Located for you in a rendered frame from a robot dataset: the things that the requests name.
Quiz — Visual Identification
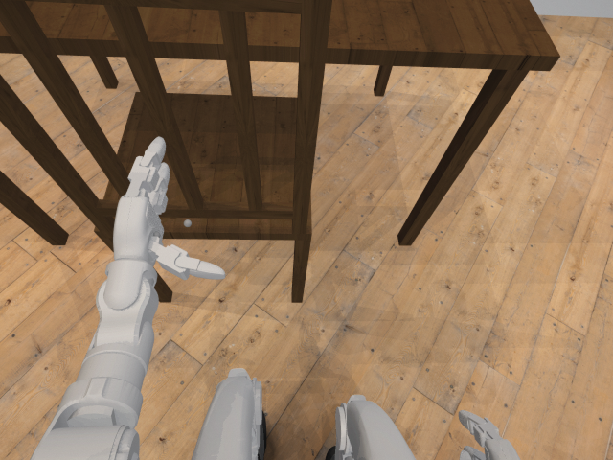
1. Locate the left robot hand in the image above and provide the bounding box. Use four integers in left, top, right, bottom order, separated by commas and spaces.
113, 136, 225, 280

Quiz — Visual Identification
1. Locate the left robot upper arm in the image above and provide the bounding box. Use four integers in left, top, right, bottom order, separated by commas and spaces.
34, 425, 140, 460

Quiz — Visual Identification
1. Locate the right robot shin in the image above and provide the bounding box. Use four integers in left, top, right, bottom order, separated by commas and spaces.
335, 395, 366, 460

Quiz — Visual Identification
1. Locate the right robot hand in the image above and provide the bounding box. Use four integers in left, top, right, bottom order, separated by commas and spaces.
459, 410, 520, 460

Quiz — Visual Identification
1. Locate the chair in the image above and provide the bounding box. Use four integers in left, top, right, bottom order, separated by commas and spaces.
0, 0, 332, 303

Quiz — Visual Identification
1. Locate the right robot thigh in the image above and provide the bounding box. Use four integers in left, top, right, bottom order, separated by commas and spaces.
335, 401, 416, 460

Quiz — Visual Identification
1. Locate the robot left forearm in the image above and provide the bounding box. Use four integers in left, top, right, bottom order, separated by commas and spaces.
30, 259, 159, 460

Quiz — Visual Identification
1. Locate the table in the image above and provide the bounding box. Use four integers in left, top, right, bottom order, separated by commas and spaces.
0, 0, 560, 246

